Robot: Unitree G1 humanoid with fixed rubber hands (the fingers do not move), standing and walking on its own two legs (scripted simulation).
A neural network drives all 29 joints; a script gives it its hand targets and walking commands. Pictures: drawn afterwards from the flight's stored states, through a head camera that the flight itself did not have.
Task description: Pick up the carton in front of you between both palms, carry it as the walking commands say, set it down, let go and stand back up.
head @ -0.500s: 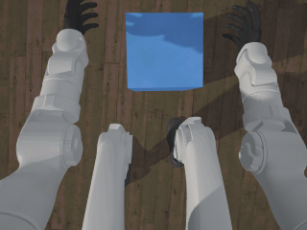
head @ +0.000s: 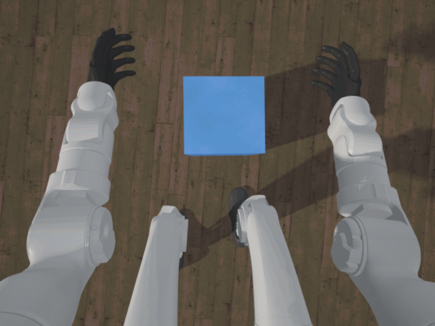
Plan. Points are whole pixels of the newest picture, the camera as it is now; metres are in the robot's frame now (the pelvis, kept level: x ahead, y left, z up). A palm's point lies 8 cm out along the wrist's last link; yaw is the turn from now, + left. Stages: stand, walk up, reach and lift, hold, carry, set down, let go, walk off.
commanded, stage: set down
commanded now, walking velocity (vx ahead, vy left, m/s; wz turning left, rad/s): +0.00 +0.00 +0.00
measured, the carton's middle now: (221, 122) +0.47 -0.05 -0.47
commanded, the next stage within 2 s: let go in 0.06 s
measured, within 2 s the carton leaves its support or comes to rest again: neither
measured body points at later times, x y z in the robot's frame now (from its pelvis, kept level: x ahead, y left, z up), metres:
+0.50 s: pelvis +0.06 +0.00 +0.12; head +0.27 -0.01 +0.52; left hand +0.41 +0.20 +0.00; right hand +0.37 -0.25 +0.01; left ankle +0.04 +0.12 -0.56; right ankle +0.11 -0.11 -0.56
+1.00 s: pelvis +0.10 +0.01 +0.18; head +0.14 +0.01 +0.63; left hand +0.28 +0.24 +0.10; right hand +0.25 -0.23 +0.10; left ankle +0.04 +0.12 -0.56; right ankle +0.11 -0.11 -0.56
